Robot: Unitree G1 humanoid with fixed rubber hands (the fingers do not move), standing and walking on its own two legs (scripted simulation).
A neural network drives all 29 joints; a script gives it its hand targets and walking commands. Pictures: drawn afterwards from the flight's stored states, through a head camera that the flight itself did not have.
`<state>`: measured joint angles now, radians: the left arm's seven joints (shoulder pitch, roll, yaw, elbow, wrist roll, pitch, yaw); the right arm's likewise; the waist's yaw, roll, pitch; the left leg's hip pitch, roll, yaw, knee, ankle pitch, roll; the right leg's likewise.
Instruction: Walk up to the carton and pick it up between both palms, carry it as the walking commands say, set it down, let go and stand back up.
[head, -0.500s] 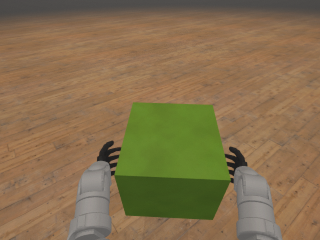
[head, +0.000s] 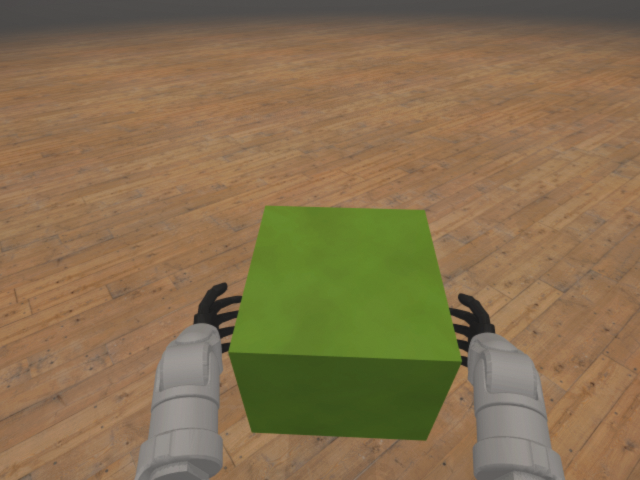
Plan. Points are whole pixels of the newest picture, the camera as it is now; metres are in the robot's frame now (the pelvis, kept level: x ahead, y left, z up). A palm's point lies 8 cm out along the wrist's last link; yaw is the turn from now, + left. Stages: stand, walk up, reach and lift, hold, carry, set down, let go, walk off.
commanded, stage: hold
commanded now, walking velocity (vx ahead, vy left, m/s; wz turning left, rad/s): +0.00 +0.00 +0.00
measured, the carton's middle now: (341, 316) +0.40 +0.00 +0.00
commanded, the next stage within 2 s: carry in 0.38 s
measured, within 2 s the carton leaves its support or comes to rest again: neither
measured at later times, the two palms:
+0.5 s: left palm (207, 331) +0.30 +0.18 +0.08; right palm (480, 342) +0.30 -0.18 +0.07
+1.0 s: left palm (227, 267) +0.40 +0.17 +0.11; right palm (465, 272) +0.42 -0.19 +0.09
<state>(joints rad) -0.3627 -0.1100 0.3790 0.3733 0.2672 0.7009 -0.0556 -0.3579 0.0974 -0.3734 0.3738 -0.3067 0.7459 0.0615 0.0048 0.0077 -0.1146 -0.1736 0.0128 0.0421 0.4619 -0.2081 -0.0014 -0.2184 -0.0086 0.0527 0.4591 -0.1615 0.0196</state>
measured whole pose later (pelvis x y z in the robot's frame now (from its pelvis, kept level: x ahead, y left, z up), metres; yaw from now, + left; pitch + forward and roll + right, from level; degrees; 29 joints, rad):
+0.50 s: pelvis +0.00 +0.00 +0.00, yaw +0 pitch -4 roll +0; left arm -0.35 -0.10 0.33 0.31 0.27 0.74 -0.06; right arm -0.35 0.07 -0.32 0.34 -0.28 0.77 0.07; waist 0.00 0.01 -0.11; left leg -0.17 0.01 0.04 0.46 -0.28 0.00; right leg -0.23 -0.01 0.05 0.48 -0.27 0.01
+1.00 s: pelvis +0.16 -0.02 -0.01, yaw +2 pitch +6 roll +1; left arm -0.11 -0.13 0.23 -0.43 0.12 1.20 0.00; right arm -0.14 0.12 -0.25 -0.37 -0.07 1.22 -0.03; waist 0.01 0.02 -0.21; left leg -0.23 0.05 0.04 0.62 -0.40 -0.02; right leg -0.24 -0.01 -0.04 0.55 -0.42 -0.02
